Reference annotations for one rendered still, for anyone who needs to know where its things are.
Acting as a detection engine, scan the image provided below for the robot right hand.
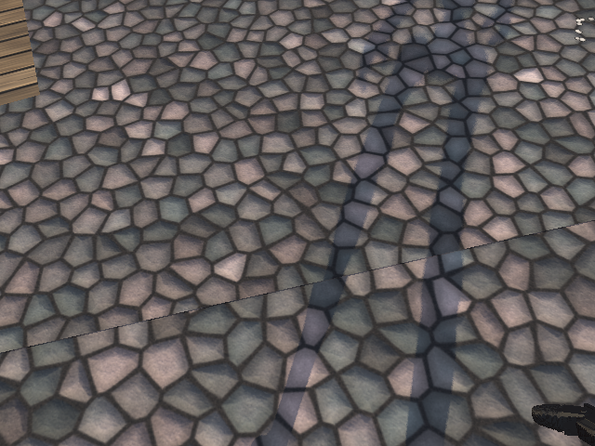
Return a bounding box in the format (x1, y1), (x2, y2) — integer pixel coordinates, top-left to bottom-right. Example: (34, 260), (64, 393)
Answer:
(532, 403), (595, 446)

